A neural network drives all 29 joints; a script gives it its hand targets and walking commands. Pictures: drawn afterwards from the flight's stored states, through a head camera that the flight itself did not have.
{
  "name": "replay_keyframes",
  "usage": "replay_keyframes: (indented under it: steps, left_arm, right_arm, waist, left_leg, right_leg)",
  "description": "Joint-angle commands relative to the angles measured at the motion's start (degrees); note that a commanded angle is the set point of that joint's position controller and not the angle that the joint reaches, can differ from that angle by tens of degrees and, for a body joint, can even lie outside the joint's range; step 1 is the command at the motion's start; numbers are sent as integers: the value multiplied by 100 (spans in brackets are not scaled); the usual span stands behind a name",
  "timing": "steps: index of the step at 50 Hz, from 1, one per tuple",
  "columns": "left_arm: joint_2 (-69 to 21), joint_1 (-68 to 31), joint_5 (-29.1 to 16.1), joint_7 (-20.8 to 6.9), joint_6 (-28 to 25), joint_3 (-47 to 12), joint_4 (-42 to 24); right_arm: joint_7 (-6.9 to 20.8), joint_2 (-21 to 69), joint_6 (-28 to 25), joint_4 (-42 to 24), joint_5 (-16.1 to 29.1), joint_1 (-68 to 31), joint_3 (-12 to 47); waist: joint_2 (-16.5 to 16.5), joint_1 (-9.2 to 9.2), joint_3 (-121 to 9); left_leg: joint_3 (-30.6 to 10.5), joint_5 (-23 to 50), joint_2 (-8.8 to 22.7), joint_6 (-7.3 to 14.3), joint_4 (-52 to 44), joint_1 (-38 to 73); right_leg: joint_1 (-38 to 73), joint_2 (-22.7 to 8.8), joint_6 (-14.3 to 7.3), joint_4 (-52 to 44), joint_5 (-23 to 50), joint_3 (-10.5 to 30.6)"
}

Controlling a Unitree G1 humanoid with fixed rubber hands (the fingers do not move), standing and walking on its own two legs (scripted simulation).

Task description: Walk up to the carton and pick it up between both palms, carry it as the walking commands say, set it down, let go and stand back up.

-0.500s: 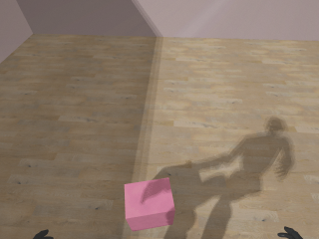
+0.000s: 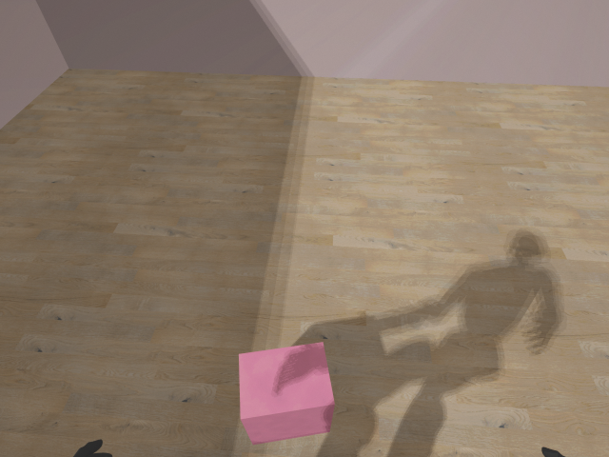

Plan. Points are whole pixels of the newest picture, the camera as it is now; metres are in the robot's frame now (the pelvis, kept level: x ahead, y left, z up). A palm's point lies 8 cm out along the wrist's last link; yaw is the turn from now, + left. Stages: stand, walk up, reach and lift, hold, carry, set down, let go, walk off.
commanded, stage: stand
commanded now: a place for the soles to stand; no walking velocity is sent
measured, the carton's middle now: (286, 395) +0.41 +0.06 -0.64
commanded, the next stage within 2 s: reach and lift in 0.02 s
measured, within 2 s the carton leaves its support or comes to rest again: neither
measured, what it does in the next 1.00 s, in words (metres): lowers itself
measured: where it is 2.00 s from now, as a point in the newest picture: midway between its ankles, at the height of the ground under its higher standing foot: outside the picture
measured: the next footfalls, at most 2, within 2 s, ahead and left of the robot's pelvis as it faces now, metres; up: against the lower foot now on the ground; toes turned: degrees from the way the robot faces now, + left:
none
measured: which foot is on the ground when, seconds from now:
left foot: down 0.00-1.00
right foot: down 0.00-1.00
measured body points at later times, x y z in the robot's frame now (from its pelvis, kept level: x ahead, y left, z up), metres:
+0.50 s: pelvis -0.01 +0.02 -0.03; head +0.10 +0.04 +0.40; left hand +0.21 +0.30 -0.14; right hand +0.21 -0.27 -0.13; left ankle -0.01 +0.12 -0.74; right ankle +0.03 -0.11 -0.74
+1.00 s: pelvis -0.04 -0.01 -0.07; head +0.16 +0.02 +0.33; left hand +0.30 +0.29 -0.17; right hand +0.33 -0.22 -0.17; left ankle -0.01 +0.12 -0.74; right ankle +0.03 -0.11 -0.74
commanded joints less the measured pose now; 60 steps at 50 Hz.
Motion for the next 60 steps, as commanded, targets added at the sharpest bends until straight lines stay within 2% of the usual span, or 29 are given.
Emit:
replay_keyframes:
  steps: [1,2,3,4,5,6,9,13,15,18,24,27,31,36,42,50,60]
  left_arm:
    - [1092,-270,4,30,-65,206,-289]
    - [277,-1206,229,-409,228,737,-2755]
    - [433,-859,468,-508,657,890,-2276]
    - [616,-697,663,-553,937,1010,-2619]
    - [648,-575,759,-558,1134,1043,-2736]
    - [598,-524,828,-531,1272,1098,-2715]
    - [514,-369,837,-440,1492,1066,-2832]
    - [233,-579,665,-360,1330,732,-3184]
    - [155,-862,585,-313,1204,653,-3246]
    - [65,-1172,489,-202,1097,627,-3135]
    - [-16,-1236,463,41,962,712,-2683]
    - [-48,-1364,426,123,893,751,-2551]
    - [32,-1782,362,126,842,807,-2430]
    - [246,-2668,262,-33,831,866,-2195]
    - [424,-3540,218,-256,846,986,-1940]
    - [492,-4645,83,-405,693,1128,-1583]
    - [224,-5768,-4,-260,519,1251,-1294]
  right_arm:
    - [-29,-1037,-65,-276,-5,-16,-221]
    - [57,-161,227,-3166,156,-1843,-180]
    - [133,-134,639,-2366,-107,-1281,-522]
    - [209,-391,815,-2322,-348,-1059,-826]
    - [246,-543,1004,-2473,-389,-1121,-1052]
    - [249,-539,1136,-2409,-352,-915,-1215]
    - [275,-508,1372,-2266,-381,-447,-1264]
    - [338,-276,1199,-1940,-321,-341,-1319]
    - [358,-214,1047,-1947,-282,-600,-1380]
    - [373,-281,880,-2033,-171,-907,-1418]
    - [355,-344,681,-2027,49,-969,-1267]
    - [369,-315,608,-1964,182,-1126,-1168]
    - [366,-188,597,-1942,349,-1620,-989]
    - [271,-14,722,-2024,412,-2441,-819]
    - [85,134,909,-2032,381,-3184,-826]
    - [-124,347,885,-1903,374,-4325,-860]
    - [-111,425,706,-1526,385,-5556,-1030]
  waist:
    - [-172,-6,-354]
    - [-19,297,220]
    - [-162,151,335]
    - [-283,21,439]
    - [-314,-38,466]
    - [-183,-73,302]
    - [-281,-259,-376]
    - [-126,-553,-829]
    - [17,-617,-919]
    - [204,-596,-1162]
    - [290,-484,-1996]
    - [360,-472,-2268]
    - [338,-427,-2474]
    - [243,-425,-2715]
    - [102,-432,-3178]
    - [121,-412,-3885]
    - [224,-321,-5006]
  left_leg:
    - [-910,126,472,304,-397,611]
    - [-704,-299,-405,108,192,-951]
    - [-618,-509,-615,74,298,-396]
    - [-603,-641,-679,-2,456,-46]
    - [-724,-635,-685,-59,447,288]
    - [-788,-682,-694,-102,494,332]
    - [-849,-424,-637,-90,527,352]
    - [-1041,166,-508,-105,765,-15]
    - [-1159,373,-451,-104,963,-313]
    - [-1323,736,-416,-116,1251,-680]
    - [-1533,1810,-443,-153,1620,-960]
    - [-1595,2052,-447,-141,1707,-1154]
    - [-1539,1568,-490,-97,1726,-1687]
    - [-1400,612,-517,-37,1855,-2514]
    - [-1246,151,-569,13,2108,-3210]
    - [-1172,175,-674,17,2431,-4115]
    - [-1196,964,-762,-36,2883,-4563]
  right_leg:
    - [-681,-705,-258,-647,635,912]
    - [-1266,-383,279,-317,-845,-776]
    - [-1577,-477,245,-534,-1464,-807]
    - [-1950,-509,194,-633,-1716,-769]
    - [-2149,-447,172,-641,-1699,-812]
    - [-1977,-409,169,-535,-1578,-837]
    - [-1210,-230,191,-119,-626,-1025]
    - [-1065,-82,137,484,245,-1045]
    - [-1278,-105,131,761,410,-1058]
    - [-1601,-156,139,1125,595,-1081]
    - [-2085,-194,148,1520,1197,-1073]
    - [-2472,-190,148,1587,1299,-1061]
    - [-2801,-220,168,1618,1201,-1022]
    - [-2933,-275,210,1721,733,-960]
    - [-2779,-295,298,1835,474,-896]
    - [-2764,-330,419,2191,741,-778]
    - [-3492,-277,381,2655,1310,-823]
